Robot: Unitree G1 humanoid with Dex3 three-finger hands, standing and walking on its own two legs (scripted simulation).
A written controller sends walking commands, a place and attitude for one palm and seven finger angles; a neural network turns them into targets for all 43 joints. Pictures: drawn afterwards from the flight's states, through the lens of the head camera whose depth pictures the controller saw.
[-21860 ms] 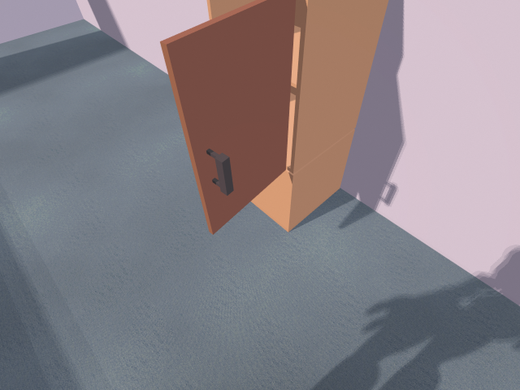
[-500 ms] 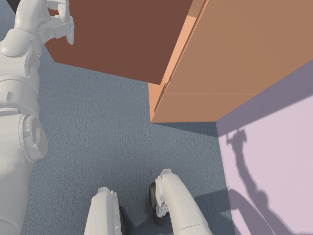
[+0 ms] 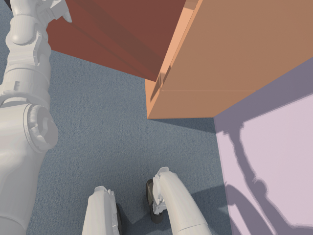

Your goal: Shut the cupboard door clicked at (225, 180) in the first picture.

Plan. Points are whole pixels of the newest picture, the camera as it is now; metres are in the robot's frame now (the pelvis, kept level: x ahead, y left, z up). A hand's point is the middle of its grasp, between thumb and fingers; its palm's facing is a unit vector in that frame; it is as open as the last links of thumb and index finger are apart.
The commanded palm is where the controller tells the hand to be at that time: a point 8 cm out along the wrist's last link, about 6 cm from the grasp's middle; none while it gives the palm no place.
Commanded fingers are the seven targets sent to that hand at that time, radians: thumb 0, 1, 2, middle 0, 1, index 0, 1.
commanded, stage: pull the fist back off the door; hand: left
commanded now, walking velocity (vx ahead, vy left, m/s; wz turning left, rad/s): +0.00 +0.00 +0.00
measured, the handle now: out of the picture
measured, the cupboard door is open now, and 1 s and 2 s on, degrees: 72 72 72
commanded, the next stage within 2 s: draw the hand back to the body in 0.74 s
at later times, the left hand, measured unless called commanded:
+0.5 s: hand (69, 32) +0.54 +0.10 +0.07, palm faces +0.01 -1.00 -0.04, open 3.1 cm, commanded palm +0.51 +0.14 +0.07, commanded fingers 0.00 0.90 0.90 -1.30 -1.50 -1.30 -1.50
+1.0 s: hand (64, 46) +0.50 +0.11 +0.09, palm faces +0.02 -1.00 -0.05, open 3.1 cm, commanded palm +0.44 +0.16 +0.11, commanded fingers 0.00 0.90 0.90 -1.30 -1.50 -1.30 -1.50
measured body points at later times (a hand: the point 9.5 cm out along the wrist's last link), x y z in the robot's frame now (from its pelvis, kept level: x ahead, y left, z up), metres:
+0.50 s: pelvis +0.00 -0.01 +0.03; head +0.17 +0.00 +0.45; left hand +0.53 +0.15 +0.08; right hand -0.01 -0.26 -0.08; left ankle +0.00 +0.10 -0.59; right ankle +0.07 -0.11 -0.59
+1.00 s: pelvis +0.01 +0.00 +0.04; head +0.15 +0.00 +0.47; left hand +0.49 +0.16 +0.09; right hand +0.05 -0.25 -0.09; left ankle +0.00 +0.10 -0.59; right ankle +0.07 -0.11 -0.59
